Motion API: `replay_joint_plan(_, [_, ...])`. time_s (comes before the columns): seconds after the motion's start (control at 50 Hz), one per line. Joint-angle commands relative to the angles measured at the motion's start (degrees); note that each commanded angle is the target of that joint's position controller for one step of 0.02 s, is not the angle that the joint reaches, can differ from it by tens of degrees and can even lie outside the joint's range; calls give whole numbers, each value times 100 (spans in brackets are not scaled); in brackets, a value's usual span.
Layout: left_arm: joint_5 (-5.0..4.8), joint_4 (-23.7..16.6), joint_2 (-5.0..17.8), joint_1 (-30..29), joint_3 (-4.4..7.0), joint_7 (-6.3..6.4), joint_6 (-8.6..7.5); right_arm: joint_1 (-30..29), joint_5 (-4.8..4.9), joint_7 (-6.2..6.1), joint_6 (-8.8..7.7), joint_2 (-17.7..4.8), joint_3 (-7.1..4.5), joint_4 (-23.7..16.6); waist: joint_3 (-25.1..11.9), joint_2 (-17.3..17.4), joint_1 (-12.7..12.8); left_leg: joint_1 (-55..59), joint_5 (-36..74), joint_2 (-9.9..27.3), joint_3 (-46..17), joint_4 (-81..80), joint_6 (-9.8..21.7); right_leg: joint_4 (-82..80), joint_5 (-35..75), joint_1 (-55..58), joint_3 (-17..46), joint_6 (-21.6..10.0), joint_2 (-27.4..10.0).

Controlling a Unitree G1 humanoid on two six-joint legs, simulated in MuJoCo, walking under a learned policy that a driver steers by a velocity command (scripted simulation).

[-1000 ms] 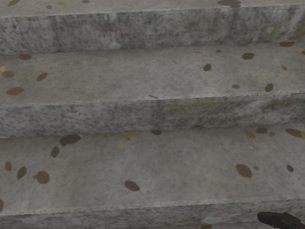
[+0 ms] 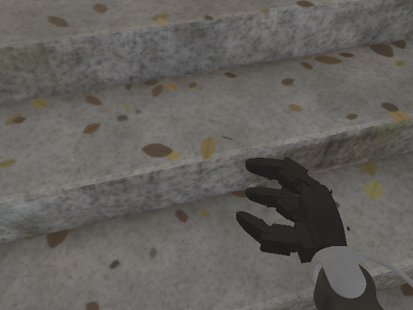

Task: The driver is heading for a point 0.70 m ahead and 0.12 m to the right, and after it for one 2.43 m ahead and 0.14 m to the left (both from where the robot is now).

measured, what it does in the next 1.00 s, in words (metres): climbs, turning right: right foot 0.17 m higher, then left foot 0.17 m higher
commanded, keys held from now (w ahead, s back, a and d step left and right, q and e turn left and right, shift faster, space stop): w+e+shift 0.56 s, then w+q+shift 0.44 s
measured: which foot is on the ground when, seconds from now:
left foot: down 0.00-0.42, up 0.44-0.86, down 0.88-1.00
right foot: down 0.00-0.00, up 0.02-0.40, down 0.42-0.88, up 0.90-1.00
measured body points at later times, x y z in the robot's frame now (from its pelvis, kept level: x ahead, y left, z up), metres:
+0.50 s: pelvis +0.42 -0.04 +0.19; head +0.47 -0.03 +0.63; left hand +0.72 +0.06 +0.09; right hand +0.33 -0.29 +0.08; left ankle +0.25 +0.17 -0.33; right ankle +0.50 -0.10 -0.42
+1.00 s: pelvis +0.83 -0.15 +0.41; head +0.81 -0.16 +0.85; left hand +1.02 +0.05 +0.31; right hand +0.86 -0.42 +0.29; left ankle +0.88 -0.10 -0.25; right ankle +0.67 -0.20 -0.12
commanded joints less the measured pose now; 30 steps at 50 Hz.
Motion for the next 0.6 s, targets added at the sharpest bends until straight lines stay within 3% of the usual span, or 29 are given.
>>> replay_joint_plan(0.02, [249, -1438, 568, -2636, 275, -345, -600, 4244, 46, -127, 85, -2583, -1308, 1244, -2234, 2414, -2465, 6835, -355, 717, -2248, -3741, 492, 5497, 941, -3386, 54, 159, 610])
replay_joint_plan(0.04, [303, -1948, -30, -1834, 133, -335, -581, 2961, -78, -151, 5, -2602, -1348, 1139, -2086, 2856, -1118, 6468, 27, 2054, -5266, -5353, 939, 7518, 200, -4710, 192, 272, 530])
replay_joint_plan(0.06, [458, -2029, -2, -1784, 87, -290, -393, 1994, 51, -99, -33, -1895, -1228, 1076, -1653, 1867, -645, 5870, -1268, 1991, -5047, -5146, 930, 8071, 649, -4788, -364, 175, -80])
replay_joint_plan(0.08, [559, -2087, -237, -1990, -14, -293, -233, 1831, 97, -2, -141, -1227, -1041, 1500, -807, 1269, -394, 5039, -1671, 1816, -4246, -5119, 793, 8657, 1013, -5041, -571, 73, -299])
replay_joint_plan(0.1, [624, -2231, -412, -2193, -125, -283, -74, 1994, 56, 64, -175, -876, -964, 1903, -170, 582, -272, 4567, -1295, 1807, -3368, -5001, 576, 9052, 753, -5512, -575, 4, -393])
replay_joint_plan(0.12, [563, -2306, -607, -2429, -232, -286, 78, 2354, -15, 96, -220, -669, -940, 2436, 228, 330, -231, 4290, -584, 1676, -2397, -4928, 302, 9450, 321, -5914, -433, -107, -426])
replay_joint_plan(0.14, [460, -2471, -908, -2565, -370, -256, 205, 2877, -48, 169, -267, -651, -960, 2901, 409, 552, -177, 4542, 133, 1699, -1826, -5225, 140, 10118, -241, -6553, -411, -173, -497])
replay_joint_plan(0.16, [324, -2617, -1041, -2797, -440, -196, 278, 3110, -65, 220, -325, -636, -959, 3221, 665, 630, -188, 4775, 773, 1760, -1263, -5504, -13, 10351, -663, -7098, -295, -234, -560])
replay_joint_plan(0.18, [231, -2688, -909, -2851, -460, -162, 348, 2882, -43, 256, -365, -560, -919, 3273, 984, 419, 89, 4294, 1616, 1565, -287, -5920, -302, 9240, -860, -6757, -246, -191, -658])
replay_joint_plan(0.2, [190, -2852, -611, -2994, -375, -136, 479, 2396, -58, 265, -400, -829, -985, 3219, 1185, 588, 323, 3776, 2111, 1582, 297, -6437, -437, 8508, -991, -6318, -377, -154, -667])
replay_joint_plan(0.22, [217, -2953, -399, -3319, -288, -118, 552, 2210, -59, 251, -446, -984, -1014, 3264, 1285, 484, 399, 3515, 2939, 1404, 978, -6622, -550, 8046, -776, -5914, -607, -114, -614])
replay_joint_plan(0.24, [278, -2916, -395, -3529, -244, -60, 647, 2649, -61, 223, -471, -1164, -1047, 3468, 1100, 557, 177, 4238, 3935, 1215, 1282, -6643, -413, 8599, -1044, -6261, -1111, -139, -293])
replay_joint_plan(0.26, [343, -3127, -358, -3745, -227, 57, 757, 2889, -58, 209, -529, -1462, -1110, 3566, 1107, 775, 203, 4763, 4340, 1294, 1396, -6805, -276, 8731, -1615, -6669, -1242, -204, -422])
replay_joint_plan(0.28, [357, -3129, -438, -4021, -237, 114, 767, 3285, -27, 202, -522, -1491, -1120, 3722, 1122, 582, 92, 5525, 4683, 1277, 1483, -6774, -242, 8934, -2089, -7350, -1343, -305, -363])
replay_joint_plan(0.32, [329, -3514, -794, -4772, -488, 132, 712, 4135, 47, 179, -326, -1448, -1076, 4041, 1252, 327, 15, 6054, 4983, 1024, 1846, -7119, -274, 7448, -2615, -7454, -2080, -413, -540])
replay_joint_plan(0.34, [308, -3360, -533, -4296, -500, 6, 724, 3687, 56, 98, -246, -1768, -1112, 3749, 671, 333, 321, 5409, 6260, 756, 2314, -7227, -156, 5992, -2084, -5462, -2810, -383, -485])
replay_joint_plan(0.36, [189, -3095, -145, -3884, -431, -151, 714, 3718, 261, -72, -251, -2242, -1201, 3410, -260, 243, 209, 4831, 9202, 819, 2176, -6879, 101, 4956, -1217, -3023, -3306, -242, -54])
replay_joint_plan(0.38, [201, -2983, 198, -2869, -232, -137, 786, 3763, 304, -144, -297, -3074, -1358, 3112, -1258, 900, 651, 5319, 11836, 1181, 1890, -5621, 182, 4989, -1408, -1761, -3149, -110, 354])
replay_joint_plan(0.4, [112, -2651, 523, -1777, -71, -132, 828, 3319, 298, -72, -301, -3647, -1557, 2736, -2082, 1233, 1141, 5707, 13301, 1268, 1695, -4039, 94, 4692, -1265, -888, -2713, -143, 532])
replay_joint_plan(0.42, [103, -2578, 886, -924, 81, -145, 834, 2844, 410, 129, -311, -3616, -1627, 2375, -2342, 1729, 1344, 5943, 12761, 1464, 1277, -2248, 137, 3402, -1823, -482, -1851, -321, 625])
replay_joint_plan(0.44, [-110, -2598, 1280, -1842, 266, -141, 771, 3025, 229, 393, -335, -2708, -1498, 2116, -1988, 738, 687, 4038, 6113, 488, 1007, 208, -122, 2012, -2638, 113, 86, -857, 441])
replay_joint_plan(0.46, [57, -2645, 1581, -2280, 407, -65, 861, 2329, 69, 656, -409, -2112, -1341, 1430, -2210, -797, 534, 1804, 1979, -951, 478, 3612, -447, 75, -3035, 680, 3247, -1712, -776])
replay_joint_plan(0.48, [265, -2623, 1631, -2227, 419, -12, 838, 2008, -160, 628, -528, -1490, -1166, 898, -2552, 139, 127, 1140, 2193, -746, -593, 4967, -257, -626, -3701, 798, 4255, -1642, -1017])
replay_joint_plan(0.5, [160, -2235, 1592, -2026, 405, 21, 680, 1808, -192, 533, -451, -1213, -1017, 722, -1853, 792, 75, 797, 2150, -537, -553, 5055, -280, -856, -3596, 199, 4059, -1435, -993])
replay_joint_plan(0.52, [97, -1826, 1187, -1652, 297, 114, 495, 1347, -67, 348, -395, -1057, -838, 481, -1012, 327, 219, 791, 1882, -476, -224, 4973, -456, -1121, -1616, -747, 4526, -1418, -735])
replay_joint_plan(0.54, [252, -1661, 1168, -1524, 304, 322, 327, 1308, -89, 296, -328, -911, -700, 76, -767, 482, -69, 756, 958, -301, -994, 4795, -419, -828, -1435, -1017, 4291, -1674, -719])
replay_joint_plan(0.56, [362, -1476, 789, -1164, 203, 395, 187, 1009, -177, 266, -234, -1174, -728, -13, -757, 833, 110, 549, -35, -336, -1519, 4923, -412, -548, -1171, -1113, 4038, -1621, -810])
replay_joint_plan(0.58, [416, -1355, 538, -975, 105, 454, 114, 1030, -178, 166, -123, -1262, -742, -50, -388, 1021, -30, 191, -511, -252, -1613, 4697, -415, -533, -155, -1136, 3767, -1496, -1068])
replay_joint_plan(0.6, [370, -1185, 528, -849, 44, 434, 8, 1079, -193, 70, -7, -1338, -720, -66, -295, 1322, -213, -246, -859, -217, -1617, 4580, -473, -356, 983, -820, 3294, -1443, -1266])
